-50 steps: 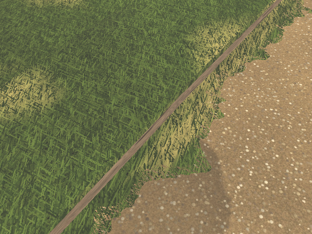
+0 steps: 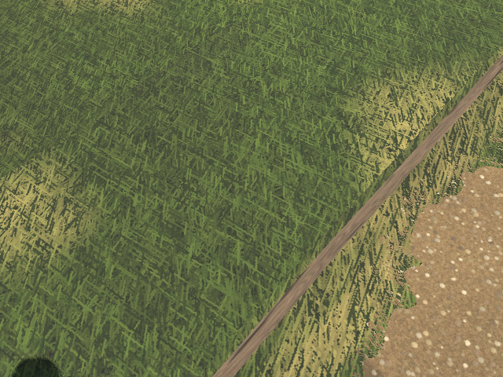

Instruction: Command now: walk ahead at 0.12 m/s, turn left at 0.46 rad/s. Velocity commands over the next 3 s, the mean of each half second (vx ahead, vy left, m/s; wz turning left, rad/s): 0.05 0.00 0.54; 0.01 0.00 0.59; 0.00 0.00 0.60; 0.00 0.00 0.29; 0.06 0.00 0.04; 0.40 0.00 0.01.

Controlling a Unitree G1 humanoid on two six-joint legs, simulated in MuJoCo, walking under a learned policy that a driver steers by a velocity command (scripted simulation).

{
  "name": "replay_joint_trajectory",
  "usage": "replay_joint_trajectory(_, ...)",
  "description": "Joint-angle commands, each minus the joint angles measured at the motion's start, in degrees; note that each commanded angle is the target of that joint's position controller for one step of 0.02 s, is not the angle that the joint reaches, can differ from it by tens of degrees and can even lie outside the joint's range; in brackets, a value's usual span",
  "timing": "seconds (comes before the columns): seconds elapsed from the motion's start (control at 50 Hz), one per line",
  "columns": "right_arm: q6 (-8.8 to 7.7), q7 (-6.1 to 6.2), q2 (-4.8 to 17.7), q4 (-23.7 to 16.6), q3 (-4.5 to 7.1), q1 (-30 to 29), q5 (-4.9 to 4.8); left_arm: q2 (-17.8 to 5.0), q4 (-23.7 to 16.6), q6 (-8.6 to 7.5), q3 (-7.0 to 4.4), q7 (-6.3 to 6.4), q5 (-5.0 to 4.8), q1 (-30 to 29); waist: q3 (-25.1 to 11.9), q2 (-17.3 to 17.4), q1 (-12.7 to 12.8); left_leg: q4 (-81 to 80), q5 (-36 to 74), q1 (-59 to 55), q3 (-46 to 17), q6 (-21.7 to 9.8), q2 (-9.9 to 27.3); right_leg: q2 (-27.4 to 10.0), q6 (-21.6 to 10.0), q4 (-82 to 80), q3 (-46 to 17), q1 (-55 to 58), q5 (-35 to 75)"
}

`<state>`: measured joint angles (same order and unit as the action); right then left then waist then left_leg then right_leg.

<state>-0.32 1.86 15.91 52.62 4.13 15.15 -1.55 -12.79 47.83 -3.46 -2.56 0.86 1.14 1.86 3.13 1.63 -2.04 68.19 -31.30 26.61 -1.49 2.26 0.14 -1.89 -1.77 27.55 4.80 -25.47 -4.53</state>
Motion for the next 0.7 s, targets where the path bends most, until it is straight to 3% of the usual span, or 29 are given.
replay_joint_trajectory(0.02, 2.63, 0.91, 2.14, -3.33, 1.35, 6.08, 0.36, -8.24, -1.81, 0.52, -2.04, 0.61, 0.94, 0.16, -7.99, -9.9, -0.37, -1.4, 4.16, 1.45, 0.73, 0.73, 3.83, -15.08, -11.72, -13.94, -10.37, 6.38, 3.87)
replay_joint_trajectory(0.08, 3.08, 0.6, 2.32, -5.49, 1.56, 4.0, 0.75, -9.87, -1.53, 0.49, -2.67, 1.24, 0.48, -1.01, -9.0, -9.25, -0.52, -9.69, 9.2, -0.76, 1.38, -0.19, 4.85, -16.18, -12.55, -15.24, -6.74, 6.39, 4.16)
replay_joint_trajectory(0.18, 3.56, -1.05, 4.33, -8.4, 2.06, -0.91, 0.81, -12.02, -0.98, 2.14, -3.28, 1.92, -0.86, -1.49, -9.63, -9.24, 0.33, -20.62, 13.03, -5.64, 3.73, -1.93, 4.27, -17.9, -10.58, -14.95, -3.11, 9.58, -0.78)
replay_joint_trajectory(0.24, 3.81, -1.85, 4.6, -8.76, 2.55, 0.25, 1.09, -12.61, -0.33, 3.23, -3.5, 1.74, -2.1, -1.55, -8.87, -8.29, -1.05, -31.88, 16.25, -11.06, 6.26, -4.52, 2.46, -17.34, -7.16, -10.38, -1.04, 10.91, -5.73)
replay_joint_trajectory(0.26, 3.8, -1.78, 5.35, -8.13, 3.06, 1.98, 1.4, -11.43, 0.39, 3.66, -3.32, 1.63, -2.36, -0.16, -8.73, -6.65, -1.42, -36.17, 18.17, -14.62, 6.19, -6.22, 1.07, -15.56, -4.65, -6.45, 0.38, 9.49, -9.13)
replay_joint_trajectory(0.28, 3.65, -1.37, 8.07, -8.15, 3.92, 3.52, 1.74, -9.18, 1.5, 4.2, -2.95, 1.26, -2.21, 2.46, -6.25, 0.81, -1.31, -45.17, 24.18, -17.67, -1.66, -9.31, 4.63, -11.21, -0.07, 3.74, 4.56, 4.46, -14.48)
replay_joint_trajectory(0.3, 3.62, -0.2, 14.59, -10.07, 4.91, 3.12, 1.69, -6.24, -0.29, 4.29, -2.26, 0.66, 0.01, 3.26, -4.29, 18.39, 2.0, -48.44, 40.24, -23.38, -22.53, -16.54, 18.61, -2.23, 5.98, 22.91, 8.75, -11.73, -31.95)
replay_joint_trajectory(0.32, 2.15, -0.7, 15.62, -11.26, 4.73, 3.14, 3.64, -8.18, -2.86, 3.85, -2.94, 1.16, 0.07, -3.74, -5.64, 14.58, -1.39, -51.99, 35.76, -17.18, -28.58, -22.61, 21.36, 1.31, 5.48, 32.76, -2.6, -15.0, -33.92)
replay_joint_trajectory(0.34, 0.65, -1.01, 14.52, -11.64, 4.49, 0.67, 3.92, -9.57, -3.23, 3.86, -3.45, 1.5, -1.04, -4.92, -5.27, 9.13, -0.09, -52.6, 31.89, -16.63, -23.98, -20.41, 18.42, 0.58, 4.24, 36.3, -5.88, -15.75, -28.52)
replay_joint_trajectory(0.36, -0.23, -0.84, 13.49, -12.24, 4.33, -2.76, 2.74, -10.0, -2.27, 3.93, -3.81, 1.91, -1.32, -2.83, -5.25, 6.93, 1.94, -51.99, 29.72, -16.77, -20.14, -16.85, 15.9, -0.09, 3.39, 36.41, -7.08, -16.24, -22.75)
replay_joint_trajectory(0.38, -0.38, -0.65, 11.09, -13.07, 3.61, -5.24, 1.69, -10.61, -0.79, 4.03, -4.21, 2.41, -0.78, -1.31, -6.19, 5.19, 2.54, -51.21, 28.96, -17.05, -17.91, -14.41, 14.38, -0.71, 3.35, 36.48, -7.72, -15.56, -19.57)
replay_joint_trajectory(0.4, -0.31, -0.34, 10.02, -13.46, 3.14, -6.45, 1.25, -10.68, -0.48, 4.0, -4.4, 2.59, -0.37, -0.46, -6.66, 5.45, 3.15, -50.84, 30.75, -16.0, -16.35, -13.79, 13.31, -0.42, 3.6, 37.21, -7.68, -13.97, -16.99)
replay_joint_trajectory(0.46, -0.27, 0.36, 8.58, -13.55, 2.5, -4.05, 1.47, -9.43, -0.83, 3.35, -4.32, 2.33, -0.98, -0.27, -8.76, 5.04, 2.78, -49.95, 34.89, -18.91, -15.79, -14.21, 11.86, 0.91, 4.15, 35.54, -8.35, -12.77, -13.19)
replay_joint_trajectory(0.52, 0.05, 0.87, 9.64, -13.64, 2.88, -2.52, 1.03, -8.26, -1.69, 2.98, -3.77, 2.14, -1.16, -1.95, -8.33, 5.76, 1.6, -49.19, 33.47, -21.86, -17.53, -14.44, 11.42, 1.49, 5.21, 26.46, -9.21, -12.82, -12.55)
replay_joint_trajectory(0.6, 0.75, 0.85, 10.99, -14.71, 3.37, -3.36, 1.18, -8.37, -2.08, 2.57, -3.36, 1.28, -1.42, -2.53, -7.67, 6.97, 0.75, -48.59, 30.39, -18.94, -20.37, -15.31, 10.63, 2.63, 6.06, 17.46, -9.47, -6.59, -13.69)
replay_joint_trajectory(0.7, 1.58, 0.28, 11.07, -16.3, 3.31, -5.75, 0.92, -9.6, -2.2, 1.43, -3.39, 0.17, -1.9, 0.23, -9.05, 7.75, 1.26, -45.51, 38.96, -18.76, -25.78, -15.22, 9.71, 4.1, 5.17, 8.78, -9.75, 0.91, -15.9)
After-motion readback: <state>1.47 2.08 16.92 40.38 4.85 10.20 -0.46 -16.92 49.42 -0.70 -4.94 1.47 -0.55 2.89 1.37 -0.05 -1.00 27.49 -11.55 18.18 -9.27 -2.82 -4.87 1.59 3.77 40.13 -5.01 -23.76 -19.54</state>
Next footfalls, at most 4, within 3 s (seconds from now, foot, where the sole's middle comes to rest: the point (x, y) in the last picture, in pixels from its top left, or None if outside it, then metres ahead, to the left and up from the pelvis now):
0.28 left None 0.07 0.14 -0.77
0.78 right None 0.15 -0.07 -0.77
1.20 left None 0.00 0.16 -0.77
1.70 right None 0.18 0.03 -0.77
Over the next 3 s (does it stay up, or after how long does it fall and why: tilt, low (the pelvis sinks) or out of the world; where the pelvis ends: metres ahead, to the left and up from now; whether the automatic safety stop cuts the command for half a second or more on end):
stays up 0.14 0.28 -0.01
